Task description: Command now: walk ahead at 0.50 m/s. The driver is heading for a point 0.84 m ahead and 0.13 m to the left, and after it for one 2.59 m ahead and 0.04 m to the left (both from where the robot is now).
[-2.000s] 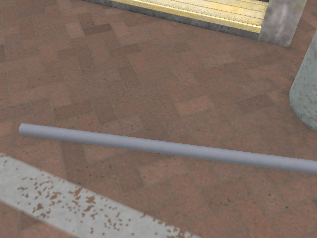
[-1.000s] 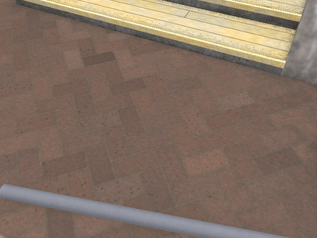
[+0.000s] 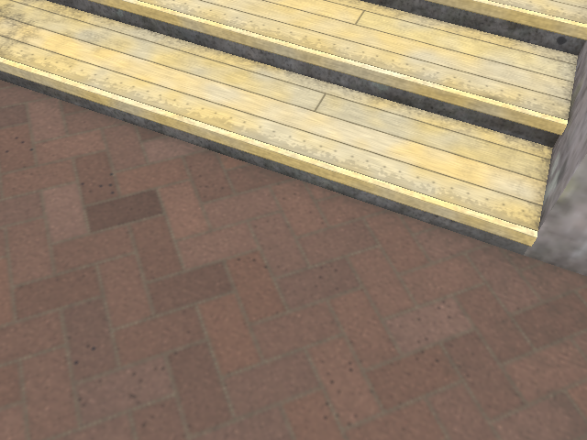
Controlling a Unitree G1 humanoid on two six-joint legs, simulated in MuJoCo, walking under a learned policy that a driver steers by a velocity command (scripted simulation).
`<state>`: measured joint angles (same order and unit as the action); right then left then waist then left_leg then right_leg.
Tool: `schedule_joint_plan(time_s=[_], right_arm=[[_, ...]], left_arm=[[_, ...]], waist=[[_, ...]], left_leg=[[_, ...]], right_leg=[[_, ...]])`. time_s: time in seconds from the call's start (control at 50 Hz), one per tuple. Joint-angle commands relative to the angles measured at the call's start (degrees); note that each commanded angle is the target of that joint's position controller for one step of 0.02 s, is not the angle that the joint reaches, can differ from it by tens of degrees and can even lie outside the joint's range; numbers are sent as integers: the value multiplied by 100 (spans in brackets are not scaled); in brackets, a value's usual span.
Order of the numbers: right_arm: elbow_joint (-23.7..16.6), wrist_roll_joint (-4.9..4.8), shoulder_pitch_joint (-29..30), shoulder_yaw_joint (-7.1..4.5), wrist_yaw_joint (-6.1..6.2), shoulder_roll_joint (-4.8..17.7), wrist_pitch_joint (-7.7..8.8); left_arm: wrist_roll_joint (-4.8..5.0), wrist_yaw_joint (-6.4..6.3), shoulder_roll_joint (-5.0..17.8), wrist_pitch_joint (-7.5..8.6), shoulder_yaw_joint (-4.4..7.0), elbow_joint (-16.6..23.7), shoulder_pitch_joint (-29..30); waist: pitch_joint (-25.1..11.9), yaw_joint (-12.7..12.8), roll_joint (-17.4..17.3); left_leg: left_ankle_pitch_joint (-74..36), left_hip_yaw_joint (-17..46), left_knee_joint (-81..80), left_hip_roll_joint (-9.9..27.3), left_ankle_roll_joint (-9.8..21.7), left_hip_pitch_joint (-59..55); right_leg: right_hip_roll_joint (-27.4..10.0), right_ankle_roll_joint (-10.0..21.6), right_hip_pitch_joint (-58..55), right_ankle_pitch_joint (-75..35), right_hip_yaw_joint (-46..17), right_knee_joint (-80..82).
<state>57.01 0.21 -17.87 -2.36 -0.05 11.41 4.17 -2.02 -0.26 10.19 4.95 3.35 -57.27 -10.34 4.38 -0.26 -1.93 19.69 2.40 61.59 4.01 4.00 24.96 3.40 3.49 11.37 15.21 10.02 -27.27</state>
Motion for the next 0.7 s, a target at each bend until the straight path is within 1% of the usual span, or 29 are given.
schedule_joint_plan(time_s=[0.02, 0.04, 0.06, 0.08, 0.1, 0.12, 0.14, 0.16, 0.18, 0.2, 0.22, 0.24, 0.26, 0.28, 0.3, 0.32, 0.34, 0.36, 0.38, 0.42, 0.48, 0.54, 0.58, 0.6, 0.62, 0.64, 0.66, 0.68, 0.7], right_arm=[[-380, 149, -230, -88, -98, -1, -163], [-354, 195, -503, -113, -180, 36, -186], [-118, 209, -1064, -202, -210, 200, -203], [-115, 145, -1112, -161, -218, 70, -203], [-115, 123, -1090, -176, -202, 156, -202], [-112, 136, -1028, -217, -170, 304, -205], [-62, 152, -1101, -274, -140, 478, -192], [107, 167, -1466, -337, -125, 607, -166], [369, 177, -2050, -412, -112, 713, -134], [613, 233, -2436, -383, -122, 622, -71], [634, 308, -2217, -196, -164, 471, 49], [475, 236, -1820, -12, -172, 352, 122], [260, 201, -1357, -251, -109, 1187, 81], [-3, 76, -533, -254, -55, 1077, 104], [-212, 130, -49, -153, -31, 805, 120], [-149, 214, -208, -145, 14, 942, 163], [-18, 186, -494, -155, 83, 930, 215], [114, 156, -701, -142, 123, 809, 238], [220, 152, -911, -144, 131, 731, 246], [330, 111, -1197, -135, 119, 540, 241], [345, 84, -1307, -168, 58, 474, 192], [394, 102, -1311, -212, 38, 466, 157], [415, 110, -1119, -264, 44, 566, 152], [409, 90, -943, -288, 47, 620, 146], [421, 82, -873, -287, 39, 598, 130], [352, 79, -860, -219, 26, 374, 121], [122, -28, -1062, -93, 2, -163, 115], [155, 3, -1244, -205, -6, 207, 102], [100, 47, -782, -253, -14, 434, 73]], left_arm=[[82, -40, 628, 237, 150, 289, 782], [127, -35, 751, 283, 211, 232, 873], [83, -22, 751, 363, 211, 179, 940], [143, 11, 859, 436, 243, 143, 934], [158, 45, 887, 448, 252, 77, 953], [147, 65, 896, 422, 254, 15, 962], [119, 50, 856, 350, 240, -21, 938], [95, 3, 796, 237, 212, -43, 913], [61, -42, 745, 102, 192, -28, 924], [17, -11, 587, -20, 154, 81, 996], [-14, 36, 12, -109, 8, 229, 577], [121, 13, -338, -62, -95, 213, -733], [48, 4, -200, -77, -120, 195, -1478], [-133, 32, 458, -51, -59, 494, -416], [-118, 85, 969, -83, 89, 594, 362], [-45, 144, 965, -161, 100, 658, 578], [-32, 201, 849, -237, 78, 779, 812], [-16, 222, 677, -283, 32, 804, 846], [29, 213, 515, -295, -15, 809, 799], [86, 171, 333, -289, -97, 886, 973], [146, 175, 286, -276, -114, 1009, 1313], [138, 170, 302, -218, -85, 1105, 1461], [110, 157, 391, -149, -23, 1089, 1181], [84, 140, 445, -105, 29, 971, 747], [50, 108, 538, -50, 112, 674, -67], [-55, 52, 901, 42, 244, 369, -1214], [-145, 19, 1558, 77, 375, 310, -1879], [-1, 25, 1608, -49, 396, 315, -1597], [43, 34, 1125, -77, 271, 493, -881]], waist=[[289, -635, 367], [30, -856, 502], [-294, -1057, 428], [-235, -1066, 540], [-127, -1087, 583], [0, -1087, 604], [71, -1124, 551], [-20, -1280, 358], [-209, -1549, -104], [16, -1695, -1105], [185, -917, -1244], [71, 152, -1173], [-231, 412, -2043], [243, 276, -1143], [476, 164, -16], [579, 108, 160], [608, 41, 126], [558, 3, 97], [440, -27, 25], [216, -169, -107], [25, -366, -192], [77, -441, -292], [69, -262, -347], [-60, -12, -295], [-396, 321, -50], [-1022, 715, 453], [-1509, 703, 1736], [-1559, 505, 1852], [-790, 255, 1023]], left_leg=[[-660, -242, -1653, 5, -47, -198], [-1400, -493, -2195, -116, -104, -1208], [-2254, -746, -1833, -207, -111, -1983], [-2865, -578, -2144, -40, -141, -2212], [-3010, -656, -2345, -3, -174, -2342], [-2962, -737, -2570, 42, -196, -2364], [-2899, -757, -2877, 105, -177, -2426], [-2875, -796, -3297, 124, -110, -2671], [-2710, -786, -3711, 82, 85, -2943], [-2466, -541, -4372, 186, 220, -2856], [-2847, -15, -3504, 305, -27, -2630], [-4243, 1200, -3239, 855, -54, -2382], [-494, 3386, -4481, 2092, 989, -2363], [2066, 4098, -5531, 2293, 1280, -1734], [2415, 3600, -5690, 1968, 1098, -1090], [1661, 3001, -5582, 1766, 1044, -638], [919, 2493, -5541, 1578, 1023, -551], [313, 1965, -5538, 1316, 968, -595], [-314, 1549, -5509, 1113, 927, -804], [-1245, 862, -5475, 888, 863, -1374], [-1440, 340, -5390, 694, 774, -2002], [-1553, 221, -5217, 806, 733, -2290], [-1986, 191, -4920, 936, 659, -2344], [-2513, 75, -4498, 892, 573, -2277], [-3150, -172, -3564, 638, 467, -2136], [-2640, -434, -2055, 265, 308, -1363], [124, -788, -122, -525, 66, 348], [942, -126, 838, -739, 133, 1199], [390, 81, 1048, -304, 233, 1454]], right_leg=[[-1264, 516, 774, -566, -1060, 1916], [-1056, 527, 1197, -535, -762, 1782], [-1071, 593, 1392, -481, -643, 1595], [-1086, 505, 1594, -125, -596, 1576], [-1084, 446, 1540, -5, -582, 1509], [-1072, 393, 1386, -20, -548, 1304], [-1048, 350, 1206, -153, -491, 835], [-934, 320, 1034, -416, -383, -91], [-592, 281, 928, -581, -242, -1713], [-44, 330, 1312, 1158, -237, -3852], [106, 509, 2185, 1797, -1030, -5417], [147, 574, 2612, 1322, -1754, -5714], [-114, 424, 3397, 1287, -1212, -6028], [-706, 176, 3827, 582, -1297, -5711], [-885, -17, 3417, 6, -1345, -5199], [-969, -162, 3055, -338, -1484, -4570], [-1087, -278, 2822, -504, -1495, -4083], [-1091, -360, 2640, -616, -1343, -3676], [-1053, -386, 2503, -662, -1203, -3270], [-1011, -342, 2346, -720, -967, -2342], [-810, -259, 2114, -838, -655, -1316], [-726, -130, 1899, -817, -520, -746], [-665, 33, 1508, -672, -508, -486], [-537, 120, 969, -653, -433, -255], [-358, 218, 86, -601, -362, 4], [-947, 444, -1254, -74, -1123, 202], [-2525, 782, -2468, 1261, -3569, 1015], [-2831, 1072, -2303, 2100, -4950, 1818], [-2649, 892, -1616, 2442, -4099, 1788]])
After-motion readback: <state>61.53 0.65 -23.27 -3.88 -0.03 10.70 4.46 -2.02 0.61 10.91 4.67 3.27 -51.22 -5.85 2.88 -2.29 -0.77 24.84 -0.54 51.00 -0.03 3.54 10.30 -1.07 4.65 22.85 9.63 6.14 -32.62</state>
